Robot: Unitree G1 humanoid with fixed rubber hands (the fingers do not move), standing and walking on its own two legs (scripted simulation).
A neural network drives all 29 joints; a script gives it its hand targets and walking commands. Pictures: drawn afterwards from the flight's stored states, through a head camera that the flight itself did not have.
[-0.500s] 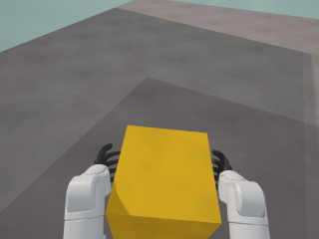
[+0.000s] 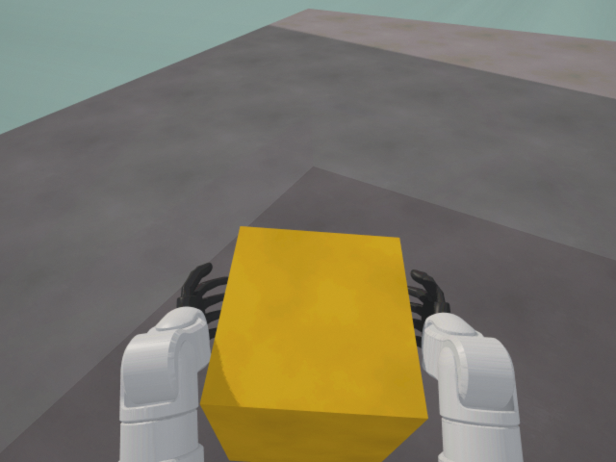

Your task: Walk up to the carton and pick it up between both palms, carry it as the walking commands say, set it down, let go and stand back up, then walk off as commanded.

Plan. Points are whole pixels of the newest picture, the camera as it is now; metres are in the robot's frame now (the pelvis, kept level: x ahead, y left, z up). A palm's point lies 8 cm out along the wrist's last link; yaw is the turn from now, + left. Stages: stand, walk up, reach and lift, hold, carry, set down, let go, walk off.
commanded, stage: carry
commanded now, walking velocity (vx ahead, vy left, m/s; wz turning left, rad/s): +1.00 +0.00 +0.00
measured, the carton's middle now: (310, 354) +0.27 +0.02 +0.03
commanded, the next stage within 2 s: none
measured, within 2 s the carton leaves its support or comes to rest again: neither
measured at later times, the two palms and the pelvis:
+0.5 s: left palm (285, 128) +0.69 +0.09 +0.14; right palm (433, 132) +0.69 -0.20 +0.13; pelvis +0.42 -0.06 +0.04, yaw +1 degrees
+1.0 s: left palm (297, 78) +1.08 +0.10 +0.09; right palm (402, 78) +1.06 -0.19 +0.09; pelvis +0.81 -0.04 +0.05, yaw -2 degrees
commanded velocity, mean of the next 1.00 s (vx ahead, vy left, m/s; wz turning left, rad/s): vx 1.00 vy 0.00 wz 0.00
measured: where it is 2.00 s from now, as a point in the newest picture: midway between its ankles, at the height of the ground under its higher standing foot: (352, 190)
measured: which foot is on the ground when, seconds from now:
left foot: down 0.00-0.46, up 0.48-0.74, down 0.76-1.00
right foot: down 0.00-0.00, up 0.02-0.40, down 0.42-0.78, up 0.80-1.00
